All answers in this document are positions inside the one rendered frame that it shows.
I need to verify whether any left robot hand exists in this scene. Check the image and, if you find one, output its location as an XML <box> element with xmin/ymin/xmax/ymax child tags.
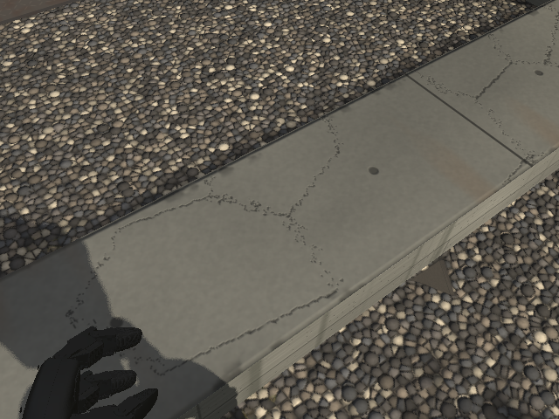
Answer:
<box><xmin>19</xmin><ymin>326</ymin><xmax>158</xmax><ymax>419</ymax></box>

